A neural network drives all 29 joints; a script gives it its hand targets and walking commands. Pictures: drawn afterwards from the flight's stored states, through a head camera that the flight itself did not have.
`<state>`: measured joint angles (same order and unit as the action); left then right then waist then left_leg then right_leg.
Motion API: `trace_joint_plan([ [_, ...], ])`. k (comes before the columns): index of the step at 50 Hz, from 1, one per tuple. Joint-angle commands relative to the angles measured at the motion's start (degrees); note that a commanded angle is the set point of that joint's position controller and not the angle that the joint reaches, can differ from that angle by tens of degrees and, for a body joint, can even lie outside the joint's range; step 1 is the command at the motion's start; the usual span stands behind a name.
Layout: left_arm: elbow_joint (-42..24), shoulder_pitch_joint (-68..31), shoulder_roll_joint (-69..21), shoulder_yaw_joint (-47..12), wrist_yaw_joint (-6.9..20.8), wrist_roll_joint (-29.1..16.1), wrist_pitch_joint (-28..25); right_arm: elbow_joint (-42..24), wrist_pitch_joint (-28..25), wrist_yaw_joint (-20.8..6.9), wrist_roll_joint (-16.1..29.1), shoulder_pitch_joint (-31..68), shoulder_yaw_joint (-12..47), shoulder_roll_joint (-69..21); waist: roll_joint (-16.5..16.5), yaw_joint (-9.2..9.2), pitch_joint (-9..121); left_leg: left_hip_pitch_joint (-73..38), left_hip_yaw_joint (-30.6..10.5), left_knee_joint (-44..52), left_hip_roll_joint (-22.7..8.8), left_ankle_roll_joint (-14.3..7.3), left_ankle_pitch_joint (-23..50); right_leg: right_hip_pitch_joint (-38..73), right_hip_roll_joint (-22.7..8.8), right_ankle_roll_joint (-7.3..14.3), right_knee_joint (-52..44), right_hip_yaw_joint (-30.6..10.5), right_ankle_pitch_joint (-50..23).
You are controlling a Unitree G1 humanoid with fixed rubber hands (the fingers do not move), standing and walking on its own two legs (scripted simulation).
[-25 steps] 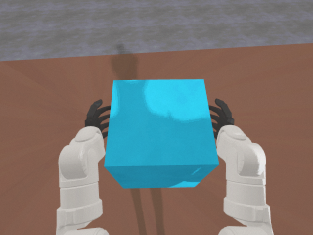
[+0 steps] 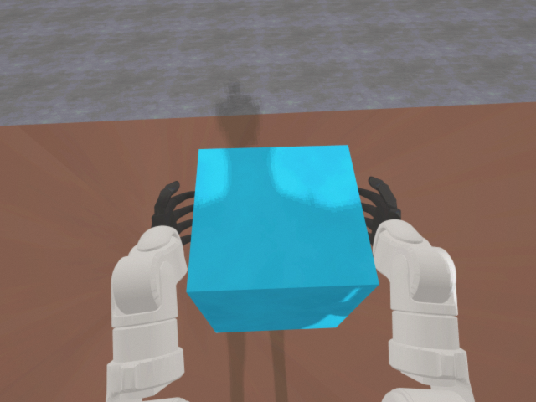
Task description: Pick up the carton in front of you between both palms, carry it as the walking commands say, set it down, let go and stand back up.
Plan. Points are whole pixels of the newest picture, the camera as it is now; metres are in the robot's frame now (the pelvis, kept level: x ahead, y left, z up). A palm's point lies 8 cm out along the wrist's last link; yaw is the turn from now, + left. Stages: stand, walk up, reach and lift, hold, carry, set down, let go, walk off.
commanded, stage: carry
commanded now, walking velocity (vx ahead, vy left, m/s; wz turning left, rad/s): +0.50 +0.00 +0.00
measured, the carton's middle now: (275, 248) +0.34 +0.00 +0.04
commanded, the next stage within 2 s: none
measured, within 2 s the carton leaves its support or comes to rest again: neither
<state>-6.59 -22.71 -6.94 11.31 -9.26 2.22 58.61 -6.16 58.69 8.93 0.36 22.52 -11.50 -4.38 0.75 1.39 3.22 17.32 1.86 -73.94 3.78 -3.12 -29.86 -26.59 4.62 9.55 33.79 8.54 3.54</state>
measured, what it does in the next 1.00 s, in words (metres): goes down: left foot 0.05 m lower, then right foot 0.05 m lower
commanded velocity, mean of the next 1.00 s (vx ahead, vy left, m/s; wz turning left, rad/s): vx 0.50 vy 0.00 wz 0.00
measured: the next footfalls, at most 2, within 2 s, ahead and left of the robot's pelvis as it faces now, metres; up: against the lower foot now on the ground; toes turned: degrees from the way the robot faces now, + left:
left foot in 0.42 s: +0.43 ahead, +0.06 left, -0.05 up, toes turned +0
right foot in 0.94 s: +0.74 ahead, -0.08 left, -0.10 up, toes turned -2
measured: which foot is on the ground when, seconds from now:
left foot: up 0.00-0.40, down 0.42-0.94, up 0.96-1.00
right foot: down 0.00-0.42, up 0.44-0.92, down 0.94-1.00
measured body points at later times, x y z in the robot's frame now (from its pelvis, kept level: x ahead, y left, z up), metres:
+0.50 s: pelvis +0.33 +0.02 -0.05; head +0.33 +0.02 +0.40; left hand +0.67 +0.15 +0.04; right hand +0.65 -0.15 +0.05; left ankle +0.39 +0.06 -0.77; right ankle +0.14 -0.06 -0.64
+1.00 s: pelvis +0.64 -0.02 -0.10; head +0.64 -0.03 +0.35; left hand +0.98 +0.13 +0.01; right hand +0.98 -0.18 +0.01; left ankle +0.45 +0.06 -0.71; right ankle +0.71 -0.07 -0.82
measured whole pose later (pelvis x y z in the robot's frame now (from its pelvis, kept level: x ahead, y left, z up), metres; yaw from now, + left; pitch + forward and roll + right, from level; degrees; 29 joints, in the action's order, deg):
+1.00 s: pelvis +0.64 -0.02 -0.10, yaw +0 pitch +4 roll +0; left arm -4.8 -22.8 -6.9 11.2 -9.9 2.4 57.6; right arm -4.3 58.0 9.5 0.7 22.9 -11.1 -3.5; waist 1.3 0.4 5.3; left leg 17.1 1.2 -70.5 3.5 -2.4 -30.9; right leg -27.4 4.3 8.5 34.4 6.4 5.5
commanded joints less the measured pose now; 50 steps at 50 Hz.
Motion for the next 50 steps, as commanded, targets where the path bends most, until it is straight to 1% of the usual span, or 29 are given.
trace_joint_plan([
  [1, -5.2, -29.6, -40.0, -34.4, 1.0, -12.4, 0.0, -5.7, 0.0, 0.3, 7.4, 30.8, 31.9, -41.6, -1.5, 2.52, 20.8, 26.5, -4.3, -6.7, -3.8, -0.5, 3.7, 34.0, -21.9, 8.4, -10.0, -33.5, -12.3],
  [3, -6.2, -35.8, -45.0, -38.0, 2.7, -15.8, -1.3, -3.9, -1.0, 0.0, 5.2, 30.3, 30.8, -43.9, -0.3, 0.77, 19.8, 21.5, -4.5, 2.7, -6.0, 0.2, 6.6, 26.0, -20.0, 5.3, -11.2, -28.2, -11.9],
  [4, -6.6, -36.9, -46.2, -39.0, 3.4, -16.7, -2.0, -3.7, -1.6, -0.3, 4.8, 30.1, 31.0, -44.6, -1.7, 0.72, 19.5, 20.4, -3.7, 6.6, -6.2, 0.7, 7.2, 24.5, -19.2, 4.2, -11.5, -26.5, -13.5],
  [7, -6.1, -35.2, -46.6, -39.7, 4.2, -17.6, -3.3, -2.9, -3.3, -0.4, 4.1, 28.0, 32.1, -45.3, -5.3, 1.73, 20.6, 22.5, -1.2, 15.9, -5.9, 1.2, 13.3, 28.2, -17.7, 2.4, -9.2, -21.0, -30.3],
  [9, -5.8, -33.0, -45.9, -39.6, 4.3, -17.1, -3.8, -3.4, -4.0, -0.4, 4.2, 26.8, 33.0, -45.0, -5.5, 2.47, 20.6, 23.6, 0.4, 22.5, -5.4, 0.9, 20.9, 30.5, -14.9, 0.5, -7.9, -17.2, -35.5],
  [13, -6.0, -29.5, -43.1, -38.5, 3.9, -15.7, -4.2, -6.5, -4.3, -0.2, 5.3, 26.9, 34.5, -42.7, -5.6, 4.58, 18.5, 20.8, 4.8, 38.1, -2.2, 0.4, 34.2, 33.2, -9.5, -1.6, -5.8, -11.9, -34.7],
  [16, -5.2, -26.9, -40.2, -37.1, 2.9, -14.6, -3.6, -7.5, -3.3, 0.1, 5.2, 26.0, 34.2, -39.8, -6.2, 5.33, 16.7, 14.2, 6.2, 47.6, -0.4, -1.3, 42.3, 31.8, -8.4, -1.9, -1.6, -10.5, -28.7],
  [18, -4.1, -25.8, -38.8, -36.5, 2.3, -13.7, -2.9, -6.6, -2.3, 0.4, 4.2, 24.4, 32.4, -37.4, -6.9, 3.07, 17.0, 5.4, 6.4, 51.1, 0.4, -2.5, 44.4, 29.1, -8.6, -2.8, 5.4, -9.8, -29.9],
  [19, -3.6, -26.2, -38.2, -36.2, 2.0, -13.3, -2.3, -5.6, -1.8, 0.6, 3.7, 23.1, 31.4, -36.1, -6.3, 0.50, 18.4, -1.1, 6.6, 53.9, -0.4, -2.7, 45.6, 27.2, -8.3, -4.0, 12.6, -8.1, -29.2],
  [20, -3.2, -27.1, -37.3, -35.7, 1.8, -12.8, -1.7, -4.6, -1.2, 0.7, 3.1, 22.0, 30.1, -34.7, -3.7, -2.28, 20.3, -10.4, 5.0, 53.2, -3.4, -2.5, 47.6, 21.7, -7.3, -5.3, 22.3, -6.1, -22.2],
  [21, -2.9, -27.8, -36.0, -34.5, 1.4, -12.3, -1.0, -3.2, -0.6, 0.9, 2.5, 21.0, 28.7, -33.0, 2.4, -3.04, 22.9, -22.8, -4.3, 43.5, -13.4, -3.0, 67.6, 8.6, -5.4, -6.8, 33.6, -4.5, 2.3],
  [22, -1.7, -27.4, -36.2, -34.0, 1.1, -12.2, -0.1, -2.7, -0.4, 1.4, 1.8, 21.8, 27.7, -31.3, 14.7, -4.10, 28.1, -37.2, -26.0, 39.3, -25.2, -12.7, 76.6, -8.9, 1.8, -9.8, 48.7, -6.9, 30.1],
  [23, -1.9, -27.1, -36.3, -33.9, 0.7, -12.6, 0.2, -2.1, -0.1, 1.8, 4.0, 22.4, 28.3, -31.8, 13.1, -6.54, 32.5, -43.3, -36.5, 42.7, -28.9, -20.2, 53.8, -19.0, -0.1, -9.2, 57.4, -10.2, 32.6],
  [24, -3.6, -28.9, -37.2, -33.2, 0.4, -12.6, 0.1, -3.2, -0.3, 1.3, 6.3, 24.8, 30.4, -36.2, 9.3, -6.82, 29.3, -36.1, -39.0, 48.3, -26.3, -20.3, 32.5, -22.2, -1.9, -7.2, 56.6, -11.8, 28.8],
  [25, -3.5, -30.8, -38.7, -32.1, 0.2, -11.6, -0.2, -4.3, -0.6, 0.5, 7.9, 29.0, 32.2, -40.2, 1.3, -5.53, 24.2, -26.5, -34.8, 51.0, -23.5, -17.1, 27.1, -19.7, -3.9, -6.6, 50.9, -11.8, 24.4],
  [26, -2.8, -31.3, -40.0, -31.0, 0.3, -10.3, -0.8, -5.6, -1.0, -0.4, 10.0, 33.4, 34.6, -43.3, -1.9, -4.24, 20.8, -18.9, -29.8, 51.3, -21.5, -15.0, 30.4, -16.6, -5.0, -6.2, 45.0, -11.4, 22.6],
  [28, -1.8, -30.4, -41.6, -29.9, 0.5, -7.9, -2.1, -6.0, -2.2, -2.1, 13.2, 37.5, 38.2, -47.8, -1.4, -2.47, 19.2, -10.5, -23.2, 52.7, -18.7, -11.3, 30.0, -10.5, -6.3, -6.4, 35.8, -10.6, 20.7],
  [29, -1.4, -29.9, -42.5, -30.4, 0.6, -7.3, -2.6, -5.7, -2.8, -2.7, 13.7, 37.6, 38.8, -48.6, 0.8, -2.80, 19.2, -10.1, -20.9, 52.9, -17.9, -10.5, 32.5, -10.0, -6.5, -6.8, 32.6, -9.5, 19.2],
  [31, -1.2, -28.2, -43.2, -31.6, 0.6, -6.7, -3.5, -4.8, -3.7, -3.3, 13.8, 35.7, 39.0, -48.5, 4.5, -3.84, 19.8, -14.0, -17.3, 51.4, -17.1, -10.0, 44.9, -12.3, -6.6, -7.7, 26.9, -8.0, 14.8],
  [34, -2.5, -26.5, -42.7, -32.9, 0.4, -6.9, -4.4, -4.3, -4.5, -3.4, 13.2, 31.7, 38.6, -47.7, 5.4, -5.18, 20.8, -21.4, -12.7, 48.5, -15.1, -7.9, 58.5, -16.1, -6.0, -7.6, 18.5, -6.6, 6.3],
  [37, -4.4, -26.5, -41.4, -34.1, 0.3, -7.7, -4.7, -4.9, -4.7, -3.0, 12.2, 29.1, 37.6, -45.7, 5.3, -6.34, 19.6, -24.3, -9.2, 47.4, -12.2, -6.6, 60.1, -15.6, -4.2, -7.2, 9.1, -4.2, -1.7],
  [41, -6.1, -26.3, -37.8, -34.3, 0.2, -8.7, -3.7, -5.3, -4.1, -1.8, 10.8, 26.4, 36.1, -41.6, 5.3, -7.40, 15.9, -23.3, -6.0, 45.7, -9.8, -6.0, 53.2, -8.3, -2.2, -5.5, -5.6, -1.7, -12.0],
  [43, -5.5, -25.0, -35.6, -33.2, 0.0, -8.2, -2.7, -4.6, -3.3, -1.1, 10.0, 25.2, 35.4, -39.8, 5.9, -6.11, 15.1, -22.0, -5.2, 41.6, -9.8, -5.2, 54.5, -1.5, -1.3, -4.1, -10.5, -1.2, -15.5],
  [45, -3.9, -22.5, -33.7, -31.4, -0.4, -7.5, -1.7, -4.3, -2.1, -0.5, 9.4, 25.6, 35.0, -38.8, 4.7, -1.79, 18.1, -19.1, -1.4, 28.5, -8.9, -2.8, 55.7, 11.3, -1.3, -3.6, -14.6, 0.1, -17.2],
  [46, -3.7, -22.3, -32.9, -30.4, -0.5, -7.1, -1.2, -4.2, -1.6, -0.2, 9.2, 26.2, 34.6, -38.1, 2.5, 0.47, 20.5, -11.6, 0.2, 19.0, -8.1, -1.7, 46.8, 21.7, -5.0, -4.0, -11.8, -3.2, -19.1],
  [47, -3.0, -21.4, -31.4, -29.0, -0.6, -6.6, -0.6, -4.2, -0.8, 0.1, 9.2, 27.8, 34.6, -37.7, -4.2, 0.44, 24.1, 1.1, 2.3, 8.6, -5.6, -0.6, 21.8, 34.0, -15.7, -3.2, -0.9, -14.4, -41.3],
  [48, -1.6, -22.7, -29.7, -28.6, -1.1, -6.0, -0.1, -2.3, -0.1, 0.4, 9.2, 27.0, 33.7, -38.5, -16.7, 1.21, 27.1, 18.3, 0.2, -4.7, 2.6, 2.4, -4.5, 46.7, -25.8, 5.4, 1.1, -34.0, -53.7],
  [49, -1.1, -22.3, -30.7, -28.7, -1.1, -7.4, 0.2, -2.8, 0.2, 0.7, 9.1, 27.1, 33.2, -38.3, -15.7, 3.69, 30.0, 26.7, -3.1, -12.8, 1.5, 1.9, -6.1, 50.0, -27.6, 12.0, -1.6, -39.9, -34.0],
  [50, -2.3, -24.1, -34.0, -30.6, -0.8, -9.3, 0.0, -4.6, 0.2, 0.7, 9.1, 29.4, 33.3, -39.5, -12.9, 4.30, 28.5, 30.4, -4.9, -14.0, -1.5, 0.8, -3.3, 44.6, -26.1, 13.0, -7.1, -43.0, -10.2],
])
